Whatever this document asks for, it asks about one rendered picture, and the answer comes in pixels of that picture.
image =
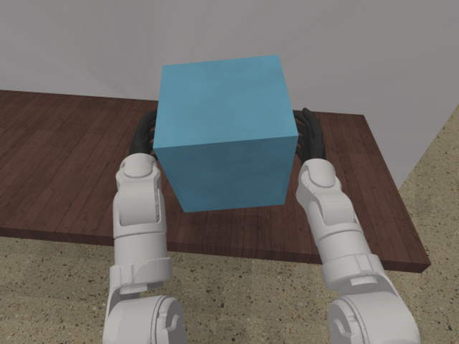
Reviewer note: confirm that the carton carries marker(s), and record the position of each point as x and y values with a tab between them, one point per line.
225	133

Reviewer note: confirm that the left robot forearm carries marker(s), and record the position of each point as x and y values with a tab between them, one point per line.
141	260

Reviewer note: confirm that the left robot upper arm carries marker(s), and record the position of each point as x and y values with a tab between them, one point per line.
147	320

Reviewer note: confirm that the robot left hand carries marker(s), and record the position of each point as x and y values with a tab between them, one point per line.
143	135

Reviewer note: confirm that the robot right hand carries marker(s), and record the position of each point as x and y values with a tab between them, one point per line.
312	143

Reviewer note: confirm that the table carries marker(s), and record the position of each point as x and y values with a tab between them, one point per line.
59	155

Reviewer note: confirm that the right robot forearm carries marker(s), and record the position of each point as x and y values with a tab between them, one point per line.
348	264

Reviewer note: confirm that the right robot upper arm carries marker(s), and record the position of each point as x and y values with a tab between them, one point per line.
371	318

